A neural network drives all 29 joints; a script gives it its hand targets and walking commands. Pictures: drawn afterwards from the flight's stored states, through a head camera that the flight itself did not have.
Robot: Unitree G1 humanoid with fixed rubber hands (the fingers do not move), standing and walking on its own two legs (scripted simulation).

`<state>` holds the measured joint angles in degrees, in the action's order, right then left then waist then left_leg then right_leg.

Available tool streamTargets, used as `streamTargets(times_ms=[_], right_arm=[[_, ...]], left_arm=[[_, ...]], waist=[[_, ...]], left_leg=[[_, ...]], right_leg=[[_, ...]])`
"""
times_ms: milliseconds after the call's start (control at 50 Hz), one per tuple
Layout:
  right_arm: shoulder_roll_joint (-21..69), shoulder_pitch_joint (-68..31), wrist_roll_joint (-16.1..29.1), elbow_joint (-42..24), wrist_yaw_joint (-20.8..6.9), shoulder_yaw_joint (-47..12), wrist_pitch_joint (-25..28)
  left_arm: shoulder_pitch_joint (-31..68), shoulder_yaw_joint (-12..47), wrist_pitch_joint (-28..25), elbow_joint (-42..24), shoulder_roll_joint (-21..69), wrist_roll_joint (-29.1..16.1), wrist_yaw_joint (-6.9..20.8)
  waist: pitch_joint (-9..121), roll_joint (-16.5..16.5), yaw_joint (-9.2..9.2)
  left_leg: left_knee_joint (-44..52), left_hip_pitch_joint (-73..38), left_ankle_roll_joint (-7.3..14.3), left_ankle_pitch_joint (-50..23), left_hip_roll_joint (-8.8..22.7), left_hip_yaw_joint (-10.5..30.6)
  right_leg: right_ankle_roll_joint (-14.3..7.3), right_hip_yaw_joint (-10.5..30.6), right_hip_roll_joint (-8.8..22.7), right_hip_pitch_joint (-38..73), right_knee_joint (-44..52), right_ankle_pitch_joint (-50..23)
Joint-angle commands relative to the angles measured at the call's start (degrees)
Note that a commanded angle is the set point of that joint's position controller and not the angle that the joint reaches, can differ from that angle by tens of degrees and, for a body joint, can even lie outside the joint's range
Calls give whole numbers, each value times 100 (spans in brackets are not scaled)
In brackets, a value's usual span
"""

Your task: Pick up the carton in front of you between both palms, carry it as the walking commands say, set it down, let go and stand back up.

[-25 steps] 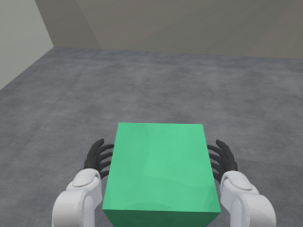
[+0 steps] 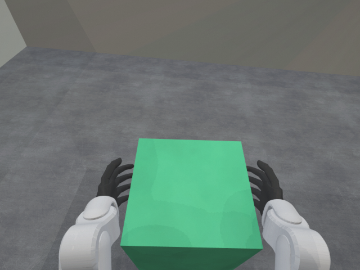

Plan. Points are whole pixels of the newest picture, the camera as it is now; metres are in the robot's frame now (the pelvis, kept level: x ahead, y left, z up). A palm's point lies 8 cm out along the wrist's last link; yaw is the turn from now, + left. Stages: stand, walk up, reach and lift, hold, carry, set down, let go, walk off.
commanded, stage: carry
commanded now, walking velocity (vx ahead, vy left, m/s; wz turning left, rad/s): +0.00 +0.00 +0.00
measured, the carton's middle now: (187, 210) +0.25 +0.00 +0.01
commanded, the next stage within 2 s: none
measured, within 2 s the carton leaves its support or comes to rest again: neither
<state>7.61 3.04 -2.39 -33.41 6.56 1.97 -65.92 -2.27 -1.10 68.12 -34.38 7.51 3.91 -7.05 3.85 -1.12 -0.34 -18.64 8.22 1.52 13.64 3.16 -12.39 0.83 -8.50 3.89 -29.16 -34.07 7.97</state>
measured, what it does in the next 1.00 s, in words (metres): steps on the spot: right foot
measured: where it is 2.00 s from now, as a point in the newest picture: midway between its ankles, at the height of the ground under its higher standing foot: outside the picture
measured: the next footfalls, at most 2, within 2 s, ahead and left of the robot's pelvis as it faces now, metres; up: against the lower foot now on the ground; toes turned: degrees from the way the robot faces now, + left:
right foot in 0.06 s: +0.18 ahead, -0.12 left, +0.00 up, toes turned -9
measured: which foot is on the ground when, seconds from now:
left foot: down 0.00-1.00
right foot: up 0.00-0.04, down 0.06-1.00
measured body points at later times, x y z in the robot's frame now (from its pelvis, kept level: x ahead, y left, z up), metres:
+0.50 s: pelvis +0.11 -0.01 -0.02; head +0.10 +0.00 +0.43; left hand +0.35 +0.16 +0.07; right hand +0.36 -0.14 +0.07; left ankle -0.04 +0.09 -0.75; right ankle +0.14 -0.11 -0.75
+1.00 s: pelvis +0.06 +0.01 -0.02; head +0.04 +0.01 +0.43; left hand +0.31 +0.17 +0.04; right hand +0.33 -0.13 +0.05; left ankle -0.04 +0.09 -0.75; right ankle +0.14 -0.11 -0.75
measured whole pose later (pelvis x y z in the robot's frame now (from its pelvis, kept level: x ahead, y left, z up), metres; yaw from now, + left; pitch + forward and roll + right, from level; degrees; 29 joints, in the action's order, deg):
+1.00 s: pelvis +0.06 +0.01 -0.02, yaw +3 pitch +1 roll -1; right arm 7.3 -1.7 -7.7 -17.6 4.3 3.0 -63.0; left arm 2.0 -2.8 63.5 -17.2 7.3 7.8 -4.8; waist 5.6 0.5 0.1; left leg -29.3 5.5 0.3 24.6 2.8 -9.8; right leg -0.8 -11.8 5.4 -21.4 -30.3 9.3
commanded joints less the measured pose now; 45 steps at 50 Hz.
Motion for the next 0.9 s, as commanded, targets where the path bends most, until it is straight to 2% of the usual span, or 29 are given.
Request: streamTargets(times_ms=[0, 20, 40, 60, 80, 100, 120, 160, 180, 220, 260, 300, 400, 500, 540, 580, 720, 880], right_arm=[[4135, -1874, 1496, -497, -642, -3489, -137], [4007, -1884, 1442, -458, -598, -3448, -189], [3869, -1902, 1377, -396, -549, -3402, -242], [3720, -1875, 1308, -318, -492, -3341, -304], [3653, -1862, 1326, -326, -443, -3369, -382], [3602, -1891, 1365, -380, -428, -3398, -450], [3691, -1978, 1405, -317, -434, -3458, -474], [4042, -2225, 1487, -276, -491, -3550, -428], [4217, -2334, 1533, -273, -523, -3599, -391], [4465, -2403, 1584, -284, -576, -3657, -317], [4606, -2347, 1612, -313, -600, -3683, -246], [4642, -2212, 1571, -287, -607, -3644, -200], [4519, -2077, 1464, -285, -615, -3544, -169], [4289, -2020, 1410, -235, -599, -3470, -214], [4236, -2042, 1406, -232, -592, -3457, -230], [4220, -2099, 1420, -247, -591, -3461, -239], [4206, -2150, 1361, -54, -717, -3514, -209], [4043, -2583, 1103, 803, -998, -3287, 197]], left_arm=[[2030, 3644, -20, -512, 4262, -1602, 535], [2009, 3575, 31, -471, 4119, -1600, 527], [1992, 3487, 92, -423, 3958, -1582, 517], [2008, 3368, 153, -373, 3730, -1569, 502], [2017, 3313, 192, -190, 3665, -1562, 490], [1854, 3241, 187, 8, 3695, -1577, 483], [1813, 3192, 182, 108, 3816, -1560, 495], [1932, 3174, 136, 164, 4153, -1558, 550], [2013, 3194, 103, 134, 4292, -1575, 585], [2129, 3281, 27, 49, 4515, -1645, 637], [2175, 3372, -37, -97, 4639, -1693, 654], [2156, 3452, -68, -183, 4672, -1707, 652], [2183, 3582, -70, -289, 4594, -1724, 648], [2127, 3538, -11, -198, 4397, -1669, 622], [2133, 3510, 11, -169, 4352, -1648, 609], [2172, 3493, 26, -161, 4342, -1638, 603], [2153, 3466, 1, 89, 4306, -1489, 718], [2570, 3211, -415, 896, 4095, -1228, 1007]], waist=[[1192, 974, -5], [1096, 769, 25], [1080, 641, 52], [1196, 145, 43], [1468, -383, 7], [1613, -848, 49], [1619, -899, 40], [1579, -780, 13], [1612, -682, 25], [1803, -500, 51], [2008, -178, 55], [2101, 40, 52], [1870, 177, 50], [1473, 386, 44], [1349, 422, 41], [1259, 415, 39], [1059, 270, 36], [790, 229, 43]], left_leg=[[-309, -487, 205, -3174, 1017, 71], [-576, -296, 38, -2774, 911, 23], [-767, 55, -125, -2278, 860, 89], [-1111, 603, -336, -1237, 713, 135], [-1286, 965, -439, 44, 445, 440], [-1296, 1032, -447, 796, 342, 523], [-1221, 921, -452, 937, 307, 589], [-477, 593, -416, 677, 266, 626], [-267, 499, -418, 215, 269, 632], [-380, 226, -430, -701, 299, 586], [-650, -6, -424, -1593, 373, 598], [-861, -78, -427, -2154, 439, 616], [-859, -53, -427, -2420, 485, 617], [-855, -339, -340, -3316, 687, 598], [-871, -301, -300, -3454, 747, 580], [-867, -196, -263, -3294, 768, 554], [-722, 127, -199, -1974, 688, 568], [-408, 429, -115, -719, 638, 676]], right_leg=[[27, -341, -183, 1094, 799, -899], [60, -371, -137, 1488, 1367, -1490], [54, -195, 117, 2043, 1477, -1890], [-28, 391, 792, 2738, 1109, -3721], [-534, 926, 1329, 3371, 759, -5013], [-843, 1267, 1493, 3367, 880, -4709], [-904, 1299, 1473, 3213, 1061, -4398], [-722, 956, 1143, 3055, 1017, -4172], [-606, 740, 965, 3143, 817, -4193], [-517, 568, 812, 3144, 489, -4398], [-515, 473, 734, 3007, 299, -4382], [-509, 378, 679, 2884, 204, -4287], [-470, 255, 585, 2585, 165, -3839], [-301, 73, 459, 1889, 67, -2572], [-251, 24, 431, 1778, 43, -2224], [-231, 12, 442, 1771, 47, -2049], [-232, 107, 563, 1899, 223, -1929], [-203, 192, 583, 1822, 534, -1088]])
